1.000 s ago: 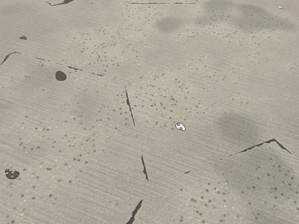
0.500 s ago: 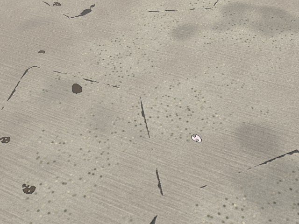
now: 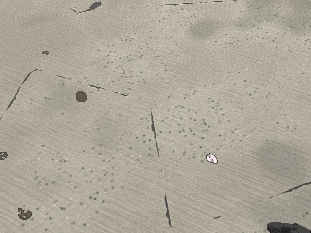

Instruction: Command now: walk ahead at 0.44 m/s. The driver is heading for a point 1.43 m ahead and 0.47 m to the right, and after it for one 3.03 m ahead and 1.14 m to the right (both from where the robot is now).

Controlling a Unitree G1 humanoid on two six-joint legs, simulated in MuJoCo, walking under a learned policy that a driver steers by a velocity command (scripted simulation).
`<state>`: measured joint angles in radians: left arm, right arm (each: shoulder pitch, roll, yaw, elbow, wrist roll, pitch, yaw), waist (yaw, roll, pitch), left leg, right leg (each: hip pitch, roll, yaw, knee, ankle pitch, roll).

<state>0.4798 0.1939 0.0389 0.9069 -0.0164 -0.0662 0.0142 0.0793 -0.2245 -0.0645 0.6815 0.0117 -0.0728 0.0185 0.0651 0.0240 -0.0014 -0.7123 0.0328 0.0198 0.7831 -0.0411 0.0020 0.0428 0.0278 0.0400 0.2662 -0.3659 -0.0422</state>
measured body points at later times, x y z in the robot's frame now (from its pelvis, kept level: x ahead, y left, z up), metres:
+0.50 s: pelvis +0.27 +0.02 +0.01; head +0.30 +0.01 +0.46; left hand +0.47 +0.26 -0.08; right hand +0.29 -0.26 -0.12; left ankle +0.23 +0.11 -0.74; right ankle +0.45 -0.16 -0.68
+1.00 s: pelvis +0.54 -0.05 +0.01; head +0.57 -0.07 +0.46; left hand +0.56 +0.22 -0.11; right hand +0.72 -0.31 -0.09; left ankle +0.71 +0.12 -0.67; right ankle +0.49 -0.14 -0.74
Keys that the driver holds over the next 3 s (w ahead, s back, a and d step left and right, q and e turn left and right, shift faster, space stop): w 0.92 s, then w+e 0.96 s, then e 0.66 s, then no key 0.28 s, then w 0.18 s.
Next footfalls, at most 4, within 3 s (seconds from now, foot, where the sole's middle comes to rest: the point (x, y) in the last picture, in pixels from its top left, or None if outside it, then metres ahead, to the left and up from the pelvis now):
0.14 left None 0.27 0.11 -0.77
0.64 right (211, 221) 0.53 -0.14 -0.77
1.18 left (161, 157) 0.83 0.09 -0.77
1.70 right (225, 128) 1.02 -0.24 -0.77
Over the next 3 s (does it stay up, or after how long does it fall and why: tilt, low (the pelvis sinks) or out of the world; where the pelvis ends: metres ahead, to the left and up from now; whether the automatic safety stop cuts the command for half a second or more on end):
stays up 1.15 -0.26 0.00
